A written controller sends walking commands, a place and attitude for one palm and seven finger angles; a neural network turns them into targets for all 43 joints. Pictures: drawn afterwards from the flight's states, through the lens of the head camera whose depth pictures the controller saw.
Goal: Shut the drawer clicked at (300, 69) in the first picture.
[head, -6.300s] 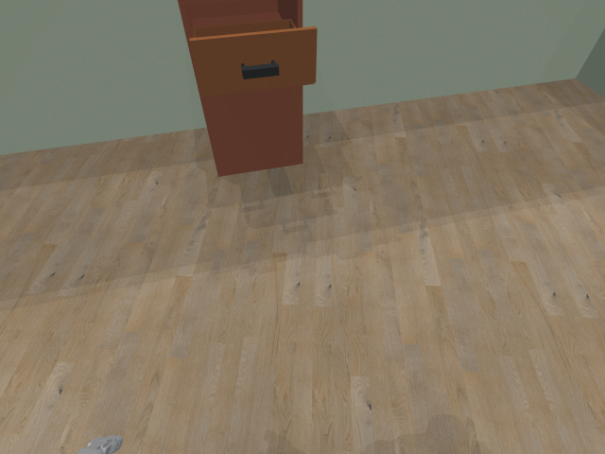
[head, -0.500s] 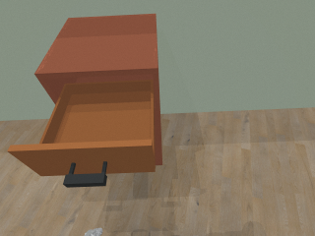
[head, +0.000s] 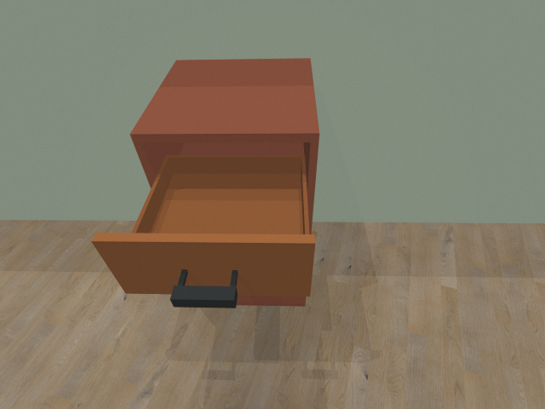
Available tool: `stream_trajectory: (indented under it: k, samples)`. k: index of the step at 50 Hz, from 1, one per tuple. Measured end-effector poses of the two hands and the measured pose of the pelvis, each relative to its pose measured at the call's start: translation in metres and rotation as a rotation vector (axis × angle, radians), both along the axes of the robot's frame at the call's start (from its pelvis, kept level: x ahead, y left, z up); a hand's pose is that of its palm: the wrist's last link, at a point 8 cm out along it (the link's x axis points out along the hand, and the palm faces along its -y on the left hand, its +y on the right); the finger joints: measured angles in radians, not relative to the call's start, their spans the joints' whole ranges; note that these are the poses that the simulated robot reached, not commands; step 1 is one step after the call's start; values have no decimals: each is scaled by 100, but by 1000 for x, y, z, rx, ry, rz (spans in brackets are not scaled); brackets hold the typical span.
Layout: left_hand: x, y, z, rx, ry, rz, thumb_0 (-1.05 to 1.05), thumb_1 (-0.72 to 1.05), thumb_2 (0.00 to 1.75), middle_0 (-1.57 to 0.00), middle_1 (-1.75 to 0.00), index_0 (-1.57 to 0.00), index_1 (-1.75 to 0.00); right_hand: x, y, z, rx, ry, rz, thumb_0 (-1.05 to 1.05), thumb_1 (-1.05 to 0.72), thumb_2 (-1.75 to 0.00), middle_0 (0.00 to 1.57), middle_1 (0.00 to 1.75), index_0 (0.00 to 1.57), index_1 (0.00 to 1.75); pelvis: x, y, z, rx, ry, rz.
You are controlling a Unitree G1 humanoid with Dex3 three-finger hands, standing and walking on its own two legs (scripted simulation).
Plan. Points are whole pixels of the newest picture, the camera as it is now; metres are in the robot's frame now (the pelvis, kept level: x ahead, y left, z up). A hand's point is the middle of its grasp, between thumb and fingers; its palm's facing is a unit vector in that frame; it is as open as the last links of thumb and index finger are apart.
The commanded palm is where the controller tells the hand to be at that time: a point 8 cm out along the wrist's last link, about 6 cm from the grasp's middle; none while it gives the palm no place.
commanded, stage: come to a stop and stand still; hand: left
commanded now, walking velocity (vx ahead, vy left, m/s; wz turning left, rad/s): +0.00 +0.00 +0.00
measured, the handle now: (207, 285) +0.35 +0.16 -0.06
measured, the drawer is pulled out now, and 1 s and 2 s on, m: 0.30 0.30 0.30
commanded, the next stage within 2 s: look again from close up in 0.30 s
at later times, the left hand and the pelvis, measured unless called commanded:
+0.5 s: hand out of the picture +0.02 +0.19 -0.15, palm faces +0.02 -0.97 -0.22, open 7.3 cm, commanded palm none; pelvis +0.01 +0.02 +0.02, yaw +0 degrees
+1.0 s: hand out of the picture +0.05 +0.16 -0.15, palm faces +0.02 -0.98 -0.22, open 7.3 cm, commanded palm none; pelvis +0.04 -0.01 +0.02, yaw +0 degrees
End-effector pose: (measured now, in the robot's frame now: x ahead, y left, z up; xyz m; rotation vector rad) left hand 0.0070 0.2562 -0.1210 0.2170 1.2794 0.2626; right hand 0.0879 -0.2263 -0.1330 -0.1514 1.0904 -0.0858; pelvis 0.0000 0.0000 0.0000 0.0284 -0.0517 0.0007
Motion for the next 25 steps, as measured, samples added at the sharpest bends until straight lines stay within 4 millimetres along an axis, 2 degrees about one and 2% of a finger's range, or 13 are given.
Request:
stream_trajectory:
  k: [3, 8, 13, 17, 21, 25]
  samples:
    - [-18, -3, 3, -6, 24, 6, 0, 91, 89, -20, -30, -20, -30, -12, 12, -8, 29, 37, 4, 1, -91, -90, 19, 30, 20, 30, -6, 6, 1, -7, 5, 2]
    - [-32, -10, 3, -51, 68, -5, 0, 91, 89, -20, -30, -20, -30, -44, 12, -6, 12, 101, -34, 0, -94, -90, 20, 30, 20, 30, -10, 14, 7, -15, 20, 7]
    - [-23, -15, -1, -89, 69, -22, 0, 91, 89, -20, -30, -20, -30, -88, 13, -3, -10, 217, -60, 0, -93, -90, 20, 30, 20, 30, -9, 19, 11, -17, 28, 2]
    - [-12, -17, -1, -96, 55, -31, 1, 91, 89, -20, -30, -20, -30, -113, 16, -3, -11, 303, -74, 1, -92, -90, 19, 30, 19, 30, -6, 20, 13, -14, 31, 4]
    - [-3, -16, 0, -91, 57, -38, 1, 92, 89, -20, -30, -20, -30, -122, 19, -3, -1, 345, -85, 1, -92, -90, 19, 30, 19, 30, 0, 18, 14, -14, 36, 6]
    - [5, -18, 1, -87, 65, -42, 1, 92, 89, -20, -30, -20, -30, -118, 23, -3, 14, 353, -88, 1, -91, -90, 19, 30, 19, 30, 7, 16, 15, -15, 42, 5]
